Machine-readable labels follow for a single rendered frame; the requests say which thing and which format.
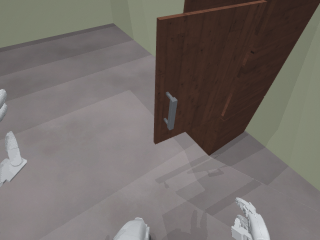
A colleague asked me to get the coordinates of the robot left thigh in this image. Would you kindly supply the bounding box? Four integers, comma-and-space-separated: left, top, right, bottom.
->
113, 220, 150, 240

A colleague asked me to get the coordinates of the left robot hand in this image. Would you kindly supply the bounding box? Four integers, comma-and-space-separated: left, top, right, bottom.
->
0, 89, 27, 187

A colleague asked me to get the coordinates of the right robot hand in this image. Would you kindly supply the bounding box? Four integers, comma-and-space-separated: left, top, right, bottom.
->
231, 197, 270, 240

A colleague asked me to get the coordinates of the left robot shin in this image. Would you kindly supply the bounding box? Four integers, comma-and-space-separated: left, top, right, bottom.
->
134, 217, 145, 223

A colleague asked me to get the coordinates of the handle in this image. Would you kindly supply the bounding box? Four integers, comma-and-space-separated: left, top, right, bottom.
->
163, 92, 178, 130

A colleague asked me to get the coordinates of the cupboard door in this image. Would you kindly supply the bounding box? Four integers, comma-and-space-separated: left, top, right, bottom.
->
153, 0, 267, 145

